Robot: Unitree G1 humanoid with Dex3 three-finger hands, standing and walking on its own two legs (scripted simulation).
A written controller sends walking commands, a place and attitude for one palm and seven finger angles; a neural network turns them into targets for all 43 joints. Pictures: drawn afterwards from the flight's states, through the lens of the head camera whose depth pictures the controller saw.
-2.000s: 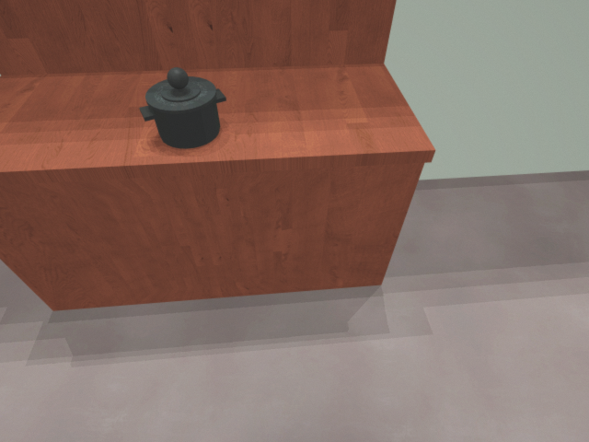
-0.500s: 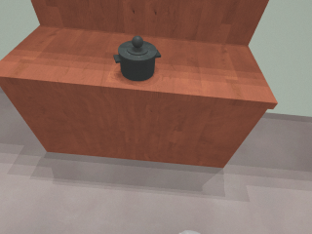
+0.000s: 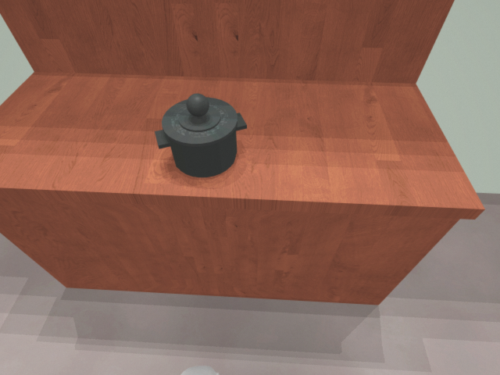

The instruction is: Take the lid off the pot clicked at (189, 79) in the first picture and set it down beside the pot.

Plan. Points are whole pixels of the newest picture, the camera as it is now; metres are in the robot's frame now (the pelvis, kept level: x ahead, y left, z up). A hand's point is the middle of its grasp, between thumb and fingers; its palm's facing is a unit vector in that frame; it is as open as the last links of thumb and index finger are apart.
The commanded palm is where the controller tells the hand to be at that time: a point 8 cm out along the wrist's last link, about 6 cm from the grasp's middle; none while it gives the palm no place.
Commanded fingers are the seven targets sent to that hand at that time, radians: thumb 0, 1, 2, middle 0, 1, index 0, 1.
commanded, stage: take the last steps up to it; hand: left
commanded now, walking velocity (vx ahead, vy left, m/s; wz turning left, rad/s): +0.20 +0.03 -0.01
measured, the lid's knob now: (197, 105) +0.63 +0.14 +0.08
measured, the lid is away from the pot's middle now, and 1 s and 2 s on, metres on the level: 0.00 0.00 0.00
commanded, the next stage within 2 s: come to a stop and stand still in 0.10 s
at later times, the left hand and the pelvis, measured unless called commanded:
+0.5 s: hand out of the picture +0.14 +0.22 -0.17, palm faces +0.00 -0.98 -0.19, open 7.4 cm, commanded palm none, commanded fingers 0.00 0.90 0.90 -0.20 -0.30 -0.20 -0.30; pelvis +0.12 +0.04 +0.01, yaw -3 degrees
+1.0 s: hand out of the picture +0.15 +0.21 -0.16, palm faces +0.01 -0.97 -0.24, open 7.4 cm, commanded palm none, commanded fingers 0.00 0.90 0.90 -0.20 -0.30 -0.20 -0.30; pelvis +0.10 +0.02 +0.01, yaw -2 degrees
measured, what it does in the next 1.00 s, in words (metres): steps on the spot: left foot, then right foot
